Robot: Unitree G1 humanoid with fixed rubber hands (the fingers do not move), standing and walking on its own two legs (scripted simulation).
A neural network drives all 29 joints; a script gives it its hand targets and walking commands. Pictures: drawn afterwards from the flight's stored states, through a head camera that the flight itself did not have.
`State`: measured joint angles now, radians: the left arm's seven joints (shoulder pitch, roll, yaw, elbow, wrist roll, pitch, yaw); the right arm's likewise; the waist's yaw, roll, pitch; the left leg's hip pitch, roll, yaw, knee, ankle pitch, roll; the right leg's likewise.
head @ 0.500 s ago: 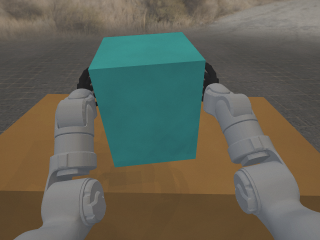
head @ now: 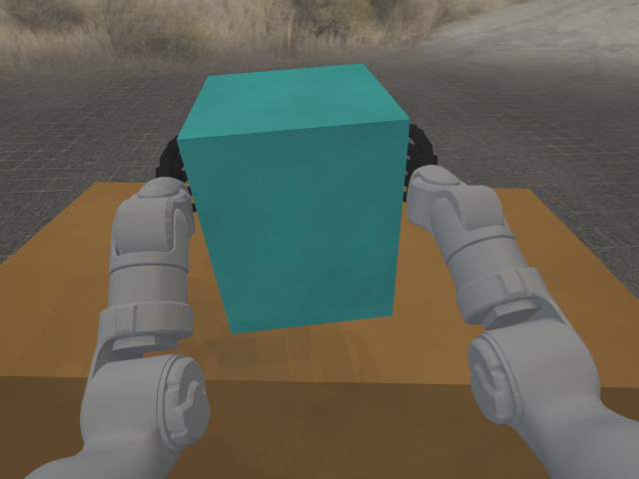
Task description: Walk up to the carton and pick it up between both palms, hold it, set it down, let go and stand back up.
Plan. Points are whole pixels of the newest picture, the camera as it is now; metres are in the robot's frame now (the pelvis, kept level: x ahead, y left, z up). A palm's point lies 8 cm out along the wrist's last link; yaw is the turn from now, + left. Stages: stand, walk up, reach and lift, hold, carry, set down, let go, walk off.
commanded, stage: hold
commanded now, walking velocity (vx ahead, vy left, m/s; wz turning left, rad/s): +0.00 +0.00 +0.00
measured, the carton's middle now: (299, 194) +0.39 +0.00 +0.25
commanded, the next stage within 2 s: set down in 0.04 s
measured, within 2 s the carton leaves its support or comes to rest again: neither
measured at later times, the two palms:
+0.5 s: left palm (177, 207) +0.41 +0.16 +0.23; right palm (400, 208) +0.40 -0.13 +0.22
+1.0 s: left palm (190, 217) +0.42 +0.15 +0.21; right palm (403, 222) +0.40 -0.14 +0.20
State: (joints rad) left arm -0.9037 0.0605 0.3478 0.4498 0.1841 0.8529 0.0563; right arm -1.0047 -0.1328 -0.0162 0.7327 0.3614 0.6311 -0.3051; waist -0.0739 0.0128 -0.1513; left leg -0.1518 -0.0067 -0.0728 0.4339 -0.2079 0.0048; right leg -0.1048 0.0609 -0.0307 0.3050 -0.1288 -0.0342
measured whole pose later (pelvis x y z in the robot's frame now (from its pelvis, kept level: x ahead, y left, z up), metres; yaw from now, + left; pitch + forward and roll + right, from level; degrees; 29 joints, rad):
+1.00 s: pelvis +0.02 +0.02 +0.00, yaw +0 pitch -8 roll -2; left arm -0.83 -0.01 0.35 0.51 0.28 0.54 0.06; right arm -0.83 -0.03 -0.17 0.80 0.12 0.22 -0.17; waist -0.10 -0.04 0.02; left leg -0.02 -0.03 -0.06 0.38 -0.22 0.04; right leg 0.03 0.03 -0.02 0.26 -0.15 -0.01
